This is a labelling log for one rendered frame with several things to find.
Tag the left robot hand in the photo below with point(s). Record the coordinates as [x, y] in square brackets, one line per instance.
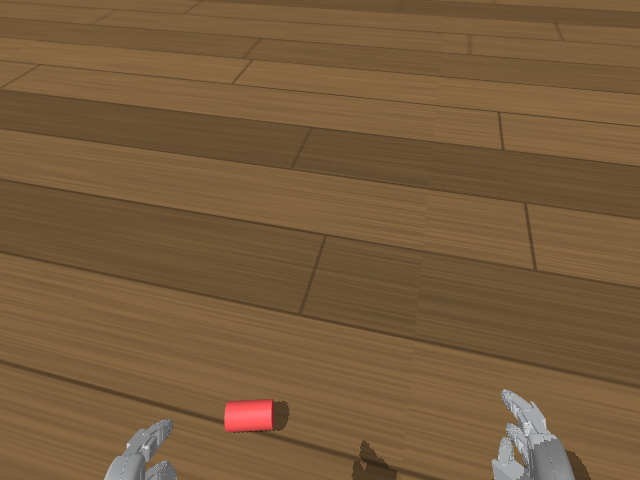
[140, 449]

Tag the can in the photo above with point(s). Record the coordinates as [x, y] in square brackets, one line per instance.
[249, 415]

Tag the right robot hand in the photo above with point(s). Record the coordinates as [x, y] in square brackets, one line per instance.
[542, 453]

